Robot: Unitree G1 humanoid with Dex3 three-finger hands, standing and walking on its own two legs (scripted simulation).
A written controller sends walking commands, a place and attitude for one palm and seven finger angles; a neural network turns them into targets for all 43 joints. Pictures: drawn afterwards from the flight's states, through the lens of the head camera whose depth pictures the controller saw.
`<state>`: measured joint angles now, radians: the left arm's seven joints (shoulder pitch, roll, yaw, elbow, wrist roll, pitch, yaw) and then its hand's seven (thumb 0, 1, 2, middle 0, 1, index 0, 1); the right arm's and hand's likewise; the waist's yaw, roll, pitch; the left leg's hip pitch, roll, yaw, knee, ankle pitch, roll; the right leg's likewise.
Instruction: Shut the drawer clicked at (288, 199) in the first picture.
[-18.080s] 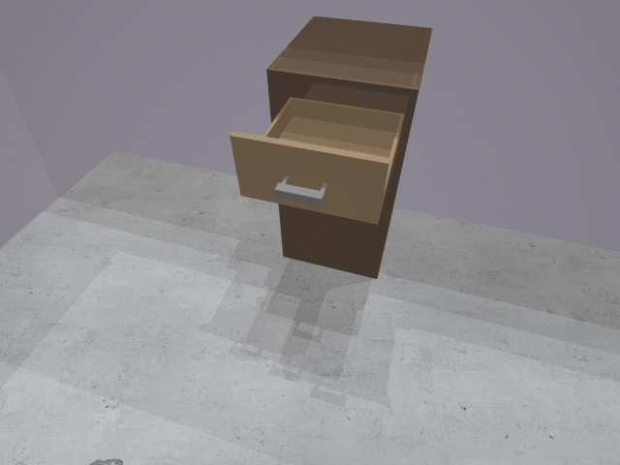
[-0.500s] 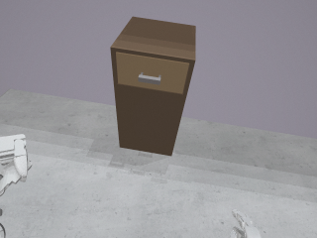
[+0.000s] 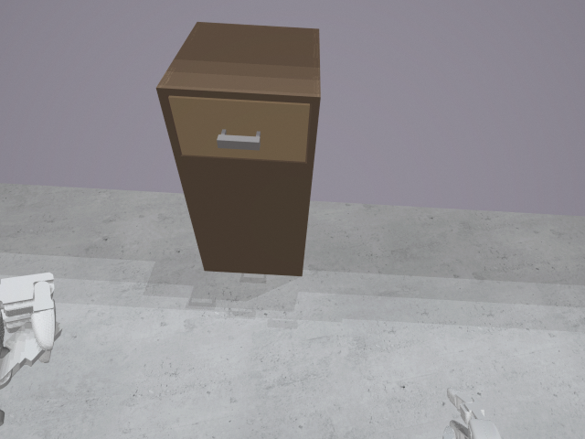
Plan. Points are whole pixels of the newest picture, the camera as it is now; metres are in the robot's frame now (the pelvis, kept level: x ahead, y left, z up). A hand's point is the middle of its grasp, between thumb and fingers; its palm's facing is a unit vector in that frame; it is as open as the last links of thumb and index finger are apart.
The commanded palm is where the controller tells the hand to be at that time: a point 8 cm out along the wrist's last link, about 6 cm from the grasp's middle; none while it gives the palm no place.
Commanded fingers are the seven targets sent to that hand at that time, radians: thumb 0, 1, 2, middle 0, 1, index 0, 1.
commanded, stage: stop stepping back and stand still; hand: left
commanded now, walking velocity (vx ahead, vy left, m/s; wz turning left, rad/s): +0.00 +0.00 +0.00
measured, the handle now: (240, 137) +0.84 +0.17 -0.08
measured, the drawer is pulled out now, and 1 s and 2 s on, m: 0.00 0.00 0.00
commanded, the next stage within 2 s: let the arm hang, fingers relaxed in 0.26 s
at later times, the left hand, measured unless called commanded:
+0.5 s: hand (114, 401) +0.18 +0.24 -0.03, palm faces +0.13 -0.89 -0.45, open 3.1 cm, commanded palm none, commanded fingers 0.00 0.90 0.90 -1.08 -1.25 -1.08 -1.25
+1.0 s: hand out of the picture -0.10 +0.18 -0.16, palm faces +0.07 -0.97 -0.23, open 6.0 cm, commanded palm none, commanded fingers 0.00 0.90 0.90 -0.20 -0.30 -0.20 -0.30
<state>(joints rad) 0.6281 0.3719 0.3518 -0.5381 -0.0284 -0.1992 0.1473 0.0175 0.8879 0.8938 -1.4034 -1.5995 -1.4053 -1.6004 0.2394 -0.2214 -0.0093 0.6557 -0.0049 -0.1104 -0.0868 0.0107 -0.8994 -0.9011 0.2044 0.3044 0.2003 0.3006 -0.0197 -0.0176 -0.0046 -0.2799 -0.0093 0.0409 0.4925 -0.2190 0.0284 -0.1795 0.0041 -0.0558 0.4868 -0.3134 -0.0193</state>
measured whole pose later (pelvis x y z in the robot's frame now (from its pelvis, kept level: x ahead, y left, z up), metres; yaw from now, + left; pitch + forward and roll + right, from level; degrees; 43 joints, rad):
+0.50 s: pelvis -0.01 +0.00 -0.01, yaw +2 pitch +1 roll +0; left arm 0.31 0.32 0.10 0.27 0.03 -0.02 0.02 0.00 0.90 0.89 -1.34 -1.54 -1.34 -1.54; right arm 0.14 -0.30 -0.02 0.76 -0.01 -0.03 0.01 0.01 -0.90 -0.90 0.21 0.30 0.20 0.30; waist 0.01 0.08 -0.03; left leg -0.36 -0.01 0.01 0.60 -0.26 0.02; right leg -0.25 0.00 -0.09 0.59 -0.36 -0.03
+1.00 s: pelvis -0.02 +0.00 +0.00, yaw +2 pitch -1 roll -1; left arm 0.37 0.18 0.00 1.16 0.01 0.02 0.03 0.01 0.91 0.89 -0.44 -0.59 -0.45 -0.59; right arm 0.31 -0.13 0.00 1.12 -0.01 0.02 -0.03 0.00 -0.90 -0.90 0.20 0.30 0.20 0.30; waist 0.01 0.03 0.07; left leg -0.26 -0.02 0.00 0.43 -0.15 0.03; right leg -0.14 0.00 -0.10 0.42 -0.26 -0.02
